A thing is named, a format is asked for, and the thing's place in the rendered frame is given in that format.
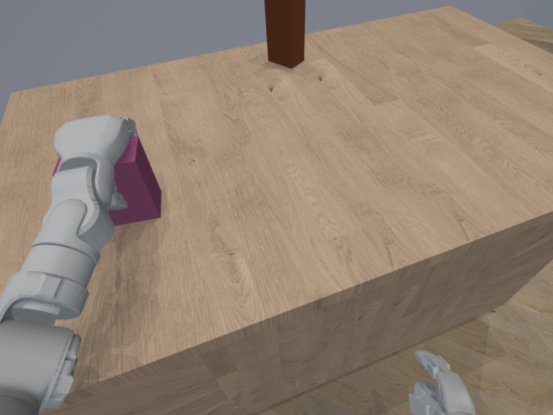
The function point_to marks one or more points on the robot left upper arm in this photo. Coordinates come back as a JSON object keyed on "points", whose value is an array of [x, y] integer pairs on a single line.
{"points": [[37, 363]]}

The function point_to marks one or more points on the robot left forearm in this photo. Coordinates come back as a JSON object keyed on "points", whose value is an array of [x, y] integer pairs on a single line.
{"points": [[52, 282]]}

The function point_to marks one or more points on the table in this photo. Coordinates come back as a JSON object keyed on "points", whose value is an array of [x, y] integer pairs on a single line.
{"points": [[394, 184]]}

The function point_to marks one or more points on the robot right hand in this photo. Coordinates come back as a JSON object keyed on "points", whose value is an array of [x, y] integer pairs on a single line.
{"points": [[449, 395]]}

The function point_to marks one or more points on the sponge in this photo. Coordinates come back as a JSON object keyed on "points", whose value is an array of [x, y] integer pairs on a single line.
{"points": [[137, 183]]}

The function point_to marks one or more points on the robot left hand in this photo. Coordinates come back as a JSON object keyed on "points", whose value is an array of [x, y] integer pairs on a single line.
{"points": [[106, 136]]}

